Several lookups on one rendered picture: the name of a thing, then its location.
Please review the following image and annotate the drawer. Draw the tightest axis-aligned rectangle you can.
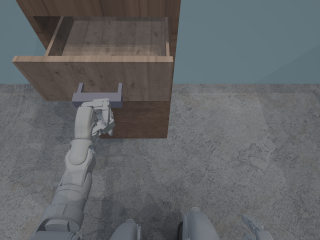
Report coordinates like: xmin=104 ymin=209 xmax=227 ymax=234
xmin=12 ymin=16 xmax=173 ymax=101

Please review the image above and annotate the handle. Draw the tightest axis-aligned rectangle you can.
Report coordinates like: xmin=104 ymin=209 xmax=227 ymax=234
xmin=71 ymin=83 xmax=124 ymax=108

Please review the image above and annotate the left robot shin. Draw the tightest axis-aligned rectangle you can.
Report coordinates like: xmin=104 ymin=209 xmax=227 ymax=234
xmin=125 ymin=219 xmax=135 ymax=223

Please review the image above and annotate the right robot hand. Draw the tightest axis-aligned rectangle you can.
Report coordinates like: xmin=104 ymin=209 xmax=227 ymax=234
xmin=241 ymin=214 xmax=274 ymax=240

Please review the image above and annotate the cabinet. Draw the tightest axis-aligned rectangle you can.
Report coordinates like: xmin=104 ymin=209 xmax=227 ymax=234
xmin=16 ymin=0 xmax=181 ymax=139

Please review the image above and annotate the left robot hand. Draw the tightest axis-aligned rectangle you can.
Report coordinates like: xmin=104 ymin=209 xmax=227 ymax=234
xmin=74 ymin=98 xmax=115 ymax=143

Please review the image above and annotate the left robot forearm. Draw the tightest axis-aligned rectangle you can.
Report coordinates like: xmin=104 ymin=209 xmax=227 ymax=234
xmin=29 ymin=138 xmax=96 ymax=240

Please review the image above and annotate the right robot shin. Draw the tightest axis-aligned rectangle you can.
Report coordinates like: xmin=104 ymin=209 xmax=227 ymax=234
xmin=182 ymin=207 xmax=200 ymax=240

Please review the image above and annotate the robot shin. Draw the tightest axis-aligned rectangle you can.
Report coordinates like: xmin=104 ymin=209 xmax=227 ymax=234
xmin=125 ymin=219 xmax=135 ymax=223
xmin=182 ymin=207 xmax=200 ymax=240

